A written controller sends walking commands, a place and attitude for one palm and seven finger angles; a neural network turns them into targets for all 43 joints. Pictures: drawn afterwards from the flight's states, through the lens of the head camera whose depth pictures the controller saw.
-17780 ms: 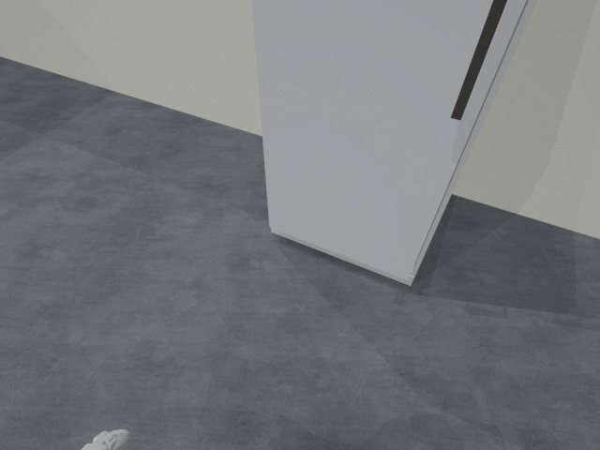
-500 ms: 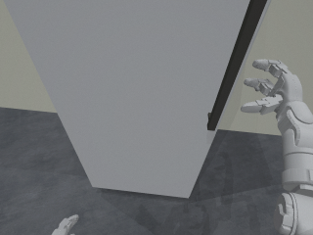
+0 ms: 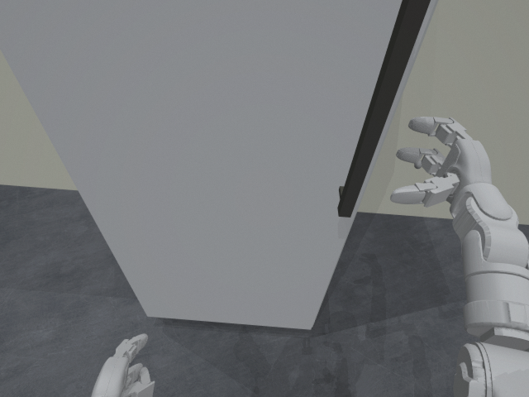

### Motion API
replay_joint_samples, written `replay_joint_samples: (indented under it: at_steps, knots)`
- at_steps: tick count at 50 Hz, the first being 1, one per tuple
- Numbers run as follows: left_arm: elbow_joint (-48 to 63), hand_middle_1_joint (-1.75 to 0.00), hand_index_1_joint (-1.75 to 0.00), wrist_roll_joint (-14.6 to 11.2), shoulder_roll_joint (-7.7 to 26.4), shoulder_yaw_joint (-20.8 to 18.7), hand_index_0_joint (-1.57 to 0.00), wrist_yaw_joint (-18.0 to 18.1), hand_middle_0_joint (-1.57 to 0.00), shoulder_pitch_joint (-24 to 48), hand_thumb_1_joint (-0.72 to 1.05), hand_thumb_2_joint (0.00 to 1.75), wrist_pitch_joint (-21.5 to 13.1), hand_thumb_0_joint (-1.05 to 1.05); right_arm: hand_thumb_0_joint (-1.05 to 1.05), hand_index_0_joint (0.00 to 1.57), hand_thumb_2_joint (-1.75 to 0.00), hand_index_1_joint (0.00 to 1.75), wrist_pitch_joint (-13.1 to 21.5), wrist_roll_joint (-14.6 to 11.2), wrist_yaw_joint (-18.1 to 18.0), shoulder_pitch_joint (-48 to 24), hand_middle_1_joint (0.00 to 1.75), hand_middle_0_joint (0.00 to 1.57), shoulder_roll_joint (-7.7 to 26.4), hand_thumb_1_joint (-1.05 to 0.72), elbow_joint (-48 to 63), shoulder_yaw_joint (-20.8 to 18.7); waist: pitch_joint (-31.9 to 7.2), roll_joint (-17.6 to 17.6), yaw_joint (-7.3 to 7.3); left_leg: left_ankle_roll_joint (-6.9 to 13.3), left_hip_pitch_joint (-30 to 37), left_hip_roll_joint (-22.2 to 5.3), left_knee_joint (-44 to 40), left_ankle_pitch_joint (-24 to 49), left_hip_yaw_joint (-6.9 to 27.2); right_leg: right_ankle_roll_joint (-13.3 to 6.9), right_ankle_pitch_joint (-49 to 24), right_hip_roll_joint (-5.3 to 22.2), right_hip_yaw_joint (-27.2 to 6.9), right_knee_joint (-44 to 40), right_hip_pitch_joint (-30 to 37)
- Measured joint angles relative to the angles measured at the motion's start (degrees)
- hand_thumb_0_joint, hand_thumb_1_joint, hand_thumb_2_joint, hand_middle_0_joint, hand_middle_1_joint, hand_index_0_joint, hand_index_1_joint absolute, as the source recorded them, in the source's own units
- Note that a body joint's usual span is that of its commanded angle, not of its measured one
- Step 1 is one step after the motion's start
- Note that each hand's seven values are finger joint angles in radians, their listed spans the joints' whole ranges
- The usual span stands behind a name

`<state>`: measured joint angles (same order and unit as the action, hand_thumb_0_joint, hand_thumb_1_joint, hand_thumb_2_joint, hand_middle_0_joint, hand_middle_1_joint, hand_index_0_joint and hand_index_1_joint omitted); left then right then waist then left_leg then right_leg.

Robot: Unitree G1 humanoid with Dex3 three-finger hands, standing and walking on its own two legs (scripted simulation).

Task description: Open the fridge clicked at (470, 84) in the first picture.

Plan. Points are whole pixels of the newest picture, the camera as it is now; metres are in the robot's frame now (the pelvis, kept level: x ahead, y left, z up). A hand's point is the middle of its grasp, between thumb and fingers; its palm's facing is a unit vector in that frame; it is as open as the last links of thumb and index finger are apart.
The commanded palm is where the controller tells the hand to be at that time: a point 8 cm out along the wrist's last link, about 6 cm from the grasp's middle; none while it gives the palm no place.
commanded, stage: move the hooked fingers beside the handle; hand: right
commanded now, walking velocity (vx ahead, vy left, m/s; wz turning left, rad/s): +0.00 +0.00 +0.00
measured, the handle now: (372, 111) +0.46 -0.12 +0.23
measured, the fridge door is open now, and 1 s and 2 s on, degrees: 0 0 0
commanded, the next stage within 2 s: feel for the door with the fingertips in 0.90 s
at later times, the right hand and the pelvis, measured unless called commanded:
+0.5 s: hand (428, 149) +0.40 -0.19 +0.22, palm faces +0.04 +1.00 +0.01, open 14.0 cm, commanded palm +0.38 -0.24 +0.20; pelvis -0.01 +0.01 +0.00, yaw +0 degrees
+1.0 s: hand (425, 168) +0.40 -0.20 +0.18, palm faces +0.04 +1.00 +0.00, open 14.0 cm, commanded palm +0.37 -0.24 +0.20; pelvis +0.00 +0.00 +0.00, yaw +1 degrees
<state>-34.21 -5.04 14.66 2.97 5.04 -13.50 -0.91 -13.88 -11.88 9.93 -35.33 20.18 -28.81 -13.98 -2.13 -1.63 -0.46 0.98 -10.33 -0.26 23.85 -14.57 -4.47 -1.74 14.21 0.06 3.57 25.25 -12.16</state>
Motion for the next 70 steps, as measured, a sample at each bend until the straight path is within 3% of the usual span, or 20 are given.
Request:
replay_joint_samples:
  at_steps: [5, 12, 14, 18, 22, 30, 37, 39, 47, 55, 64, 70]
  knots:
    - [-1.3, -0.30, -0.30, 0.3, -0.7, 0.4, -0.20, -0.1, -0.20, -0.8, 0.90, 0.90, -0.3, 0.01, -0.01, 0.30, -0.30, 1.20, 3.4, 0.1, -0.6, 0.6, 1.20, 0.29, -0.7, 0.50, 4.3, -0.9, -0.3, 0.9, 0.04, 0.1, 1.3, 0.3, -0.4, 0.0, 0.3, 0.2, 0.1, 0.2, 0.2, -0.4, 1.4]
    - [-1.2, -0.30, -0.30, -0.5, 0.2, 0.3, -0.20, -0.1, -0.20, -1.4, 0.90, 0.90, 1.2, 0.01, -0.01, 0.30, -0.30, 1.20, -3.0, 0.0, 0.5, -2.0, 1.20, 0.30, 2.3, 0.50, -2.7, -0.7, -1.2, -0.1, -0.46, 0.1, 0.9, 0.3, -0.5, 0.3, 0.2, 0.2, -0.1, 0.3, 0.1, -0.3, 0.8]
    - [-0.7, -0.30, -0.30, -0.4, 0.5, 0.0, -0.20, -0.1, -0.20, -1.6, 0.90, 0.90, 1.2, 0.01, -0.01, 0.30, -0.30, 1.20, -3.3, -0.1, 0.5, -0.2, 1.20, 0.29, 2.0, 0.50, -1.9, -0.8, -0.7, -0.4, -0.47, 0.1, 0.6, 0.3, -0.5, 0.5, 0.2, 0.1, -0.3, 0.2, 0.2, -0.4, 0.7]
    - [-0.9, -0.30, -0.30, -0.1, 0.4, -0.2, -0.20, 0.3, -0.20, -1.8, 0.90, 0.90, 0.4, 0.01, -0.01, 0.30, -0.30, 1.20, 0.4, -0.4, -0.2, 3.2, 1.20, 0.29, 0.0, 0.50, 3.6, -0.7, 0.7, 0.1, -0.12, 0.2, 1.0, 0.3, -0.6, 0.7, 0.2, 0.2, -0.7, 0.3, 0.1, -0.6, 1.1]
    - [-2.3, -0.30, -0.30, 0.1, -0.1, 0.3, -0.20, 0.5, -0.20, -1.4, 0.90, 0.90, -0.5, 0.01, -0.01, 0.30, -0.30, 1.20, 3.5, -0.3, -0.8, 0.9, 1.20, 0.29, -0.6, 0.50, 4.5, -0.5, 0.7, 1.0, 0.02, 0.4, 1.6, 0.5, -0.8, 0.8, -0.3, 0.4, -0.7, 0.4, -0.3, -0.5, 1.4]
    - [-1.8, -0.30, -0.30, -0.2, 0.6, 0.4, -0.20, 0.6, -0.20, -0.8, 0.90, 0.90, -0.1, 0.01, -0.01, 0.30, -0.30, 1.20, -1.7, 0.4, 0.6, -7.0, 1.20, 0.30, 4.2, 0.51, -11.1, -1.1, -0.5, -0.1, -1.46, 0.5, -0.7, 0.6, -0.7, 1.3, -0.4, 0.5, -1.2, 0.6, -0.5, -0.2, -1.0]
    - [-1.9, -0.30, -0.30, 0.0, 0.6, -0.3, -0.20, 0.6, -0.20, -3.3, 0.90, 0.90, -1.0, 0.01, -0.01, 0.30, -0.30, 1.20, 6.5, -0.1, 1.3, -1.3, 1.20, 0.29, 2.2, 0.50, -3.4, -2.8, 0.6, 0.6, -1.00, 0.6, -0.3, 0.8, -0.6, 1.1, 0.2, 0.5, -0.9, 0.8, 0.1, -0.4, -0.2]
    - [-2.6, -0.30, -0.30, -0.1, 0.6, -0.3, -0.20, 0.5, -0.20, -3.6, 0.90, 0.90, -1.2, 0.01, -0.01, 0.30, -0.30, 1.20, 7.4, -0.3, 1.6, -1.5, 1.20, 0.29, 1.9, 0.50, -2.1, -2.8, 0.2, 0.9, -0.86, 0.6, 0.3, 0.9, -0.6, 0.9, 0.2, 0.6, -0.6, 0.9, 0.1, -0.2, 0.2]
    - [-1.5, -0.30, -0.30, -0.6, 1.2, -0.6, -0.20, 0.0, -0.20, -3.1, 0.90, 0.90, -0.3, 0.01, -0.01, 0.30, -0.30, 1.20, -0.1, -0.2, 2.1, -2.1, 1.20, 0.29, 3.9, 0.50, -6.4, -2.1, -1.0, -0.4, -1.23, 0.4, -0.4, 0.7, -0.3, 0.6, 0.4, 0.3, -0.2, 0.7, 0.3, 0.2, -0.4]
    - [-1.5, -0.30, -0.30, -0.1, 0.0, -0.4, -0.20, -0.1, -0.20, -1.9, 0.90, 0.90, -1.4, 0.01, -0.01, 0.30, -0.30, 1.20, 4.6, -0.9, 0.5, 2.9, 1.20, 0.29, -0.7, 0.50, 5.4, -1.1, -0.1, 0.6, 0.34, 0.3, 1.0, 0.5, -0.3, 0.3, 0.3, 0.3, -0.1, 0.5, 0.1, 0.0, 0.9]
    - [-1.0, -0.30, -0.30, -0.1, -0.3, 0.2, -0.20, -0.5, -0.20, 1.3, 0.90, 0.90, 0.0, 0.01, -0.01, 0.30, -0.30, 1.20, -3.9, -0.3, -1.8, -0.9, 1.20, 0.29, -2.4, 0.51, 2.3, 2.0, -1.0, -0.5, 0.33, 0.1, 0.8, 0.1, -0.4, 0.5, -0.1, 0.1, -0.5, 0.1, -0.3, -0.2, 0.6]
    - [-0.7, -0.30, -0.30, 0.5, -1.2, 0.4, -0.20, -0.8, -0.20, 1.1, 0.90, 0.90, 0.1, 0.01, -0.01, 0.30, -0.30, 1.20, -0.9, -0.1, -4.1, 2.2, 1.20, 0.29, -5.1, 0.50, 7.5, 2.5, -0.4, 0.2, 0.66, 0.2, 1.5, 0.2, -0.5, 0.6, 0.2, 0.2, -0.7, 0.2, 0.0, -0.8, 1.7]
